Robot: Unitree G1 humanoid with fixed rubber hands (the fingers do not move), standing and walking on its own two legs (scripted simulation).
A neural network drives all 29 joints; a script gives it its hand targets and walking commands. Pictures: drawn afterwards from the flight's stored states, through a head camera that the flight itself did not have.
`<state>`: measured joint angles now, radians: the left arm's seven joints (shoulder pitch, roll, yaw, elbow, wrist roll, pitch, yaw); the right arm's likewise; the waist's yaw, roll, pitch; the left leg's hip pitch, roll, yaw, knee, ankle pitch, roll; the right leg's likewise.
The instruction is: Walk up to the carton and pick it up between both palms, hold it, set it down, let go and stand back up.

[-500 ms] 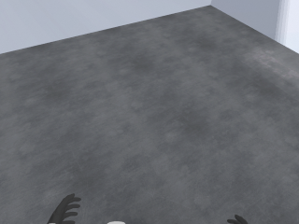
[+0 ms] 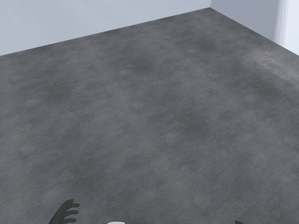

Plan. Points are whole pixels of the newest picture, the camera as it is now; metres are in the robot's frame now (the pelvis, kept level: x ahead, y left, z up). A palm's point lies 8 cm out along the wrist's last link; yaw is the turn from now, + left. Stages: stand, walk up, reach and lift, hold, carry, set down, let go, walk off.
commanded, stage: walk up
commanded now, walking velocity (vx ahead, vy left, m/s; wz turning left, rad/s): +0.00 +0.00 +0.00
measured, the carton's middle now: out of the picture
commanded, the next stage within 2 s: none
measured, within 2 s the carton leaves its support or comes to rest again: neither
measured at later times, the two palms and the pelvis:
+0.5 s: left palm out of the picture +0.02 +0.34 -0.11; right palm out of the picture -0.01 -0.22 -0.08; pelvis -0.09 +0.07 +0.01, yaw +3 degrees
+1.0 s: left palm out of the picture -0.23 +0.35 -0.08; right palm out of the picture -0.13 -0.22 -0.11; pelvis -0.26 +0.05 +0.00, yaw +5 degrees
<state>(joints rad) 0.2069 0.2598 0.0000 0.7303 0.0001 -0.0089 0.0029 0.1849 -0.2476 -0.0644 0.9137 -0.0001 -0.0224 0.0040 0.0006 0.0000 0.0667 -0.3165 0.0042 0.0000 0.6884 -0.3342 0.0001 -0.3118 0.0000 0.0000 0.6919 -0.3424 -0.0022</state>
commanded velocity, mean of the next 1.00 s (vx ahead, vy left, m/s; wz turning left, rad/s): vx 0.00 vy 0.00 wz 0.00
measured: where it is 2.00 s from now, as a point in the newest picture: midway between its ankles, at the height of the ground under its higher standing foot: outside the picture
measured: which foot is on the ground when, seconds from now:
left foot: down 0.00-0.14, up 0.16-0.34, down 0.36-0.94, up 0.96-1.00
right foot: down 0.00-0.36, up 0.38-0.90, down 0.92-1.00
